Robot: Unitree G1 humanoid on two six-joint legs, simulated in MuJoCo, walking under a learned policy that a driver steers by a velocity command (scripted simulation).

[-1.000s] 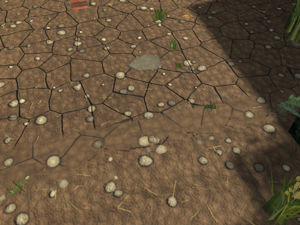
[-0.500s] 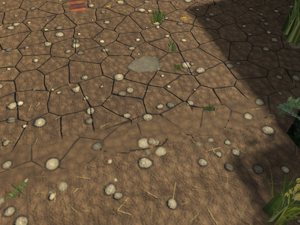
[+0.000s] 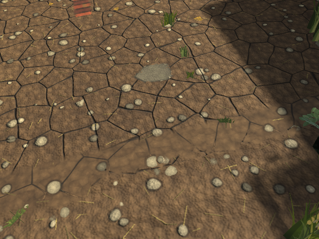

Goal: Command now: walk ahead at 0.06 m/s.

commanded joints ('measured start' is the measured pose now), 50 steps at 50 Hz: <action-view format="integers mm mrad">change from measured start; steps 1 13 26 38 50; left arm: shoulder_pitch -40 -17 -8 25 134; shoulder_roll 147 133 132 114 176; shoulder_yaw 23 16 15 4 30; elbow -29 52 113 148 161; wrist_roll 7 -7 -6 -4 -28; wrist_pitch -2 37 61 55 40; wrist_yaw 10 14 25 32 39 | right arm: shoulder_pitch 37 -47 -65 -60 -75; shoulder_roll -34 -74 -67 -45 -2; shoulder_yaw -6 -17 -15 -10 -3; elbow -22 25 104 161 168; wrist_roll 1 -9 -5 -6 4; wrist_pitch -4 -15 -15 -8 -27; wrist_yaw -2 9 5 1 1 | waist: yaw -20 4 5 3 39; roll -152 9 -37 -37 -167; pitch -52 -28 -23 14 126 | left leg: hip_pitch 29 206 201 181 -47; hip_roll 27 39 21 6 -69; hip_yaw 3 -12 5 12 103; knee -114 -405 -416 -440 -234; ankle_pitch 66 579 534 431 -73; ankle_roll -16 72 79 76 98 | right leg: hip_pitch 57 30 54 13 -64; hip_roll -208 -51 -56 -57 -201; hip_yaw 145 53 48 45 279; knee -92 -19 -19 -42 -191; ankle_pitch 622 263 230 116 -626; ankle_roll -138 8 19 26 -108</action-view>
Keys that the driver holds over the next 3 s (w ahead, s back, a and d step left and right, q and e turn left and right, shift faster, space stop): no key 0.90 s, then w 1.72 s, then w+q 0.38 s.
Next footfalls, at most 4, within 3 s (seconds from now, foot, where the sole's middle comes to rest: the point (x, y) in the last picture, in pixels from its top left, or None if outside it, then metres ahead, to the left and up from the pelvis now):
0.14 left None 0.07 0.15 -0.78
1.68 right None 0.49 -0.05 -0.78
2.20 left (132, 179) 0.78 0.20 -0.78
2.78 right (179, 126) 1.10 -0.04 -0.78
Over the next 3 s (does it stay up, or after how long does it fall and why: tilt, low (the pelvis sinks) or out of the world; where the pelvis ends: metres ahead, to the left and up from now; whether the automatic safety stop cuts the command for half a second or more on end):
stays up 1.04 0.05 0.00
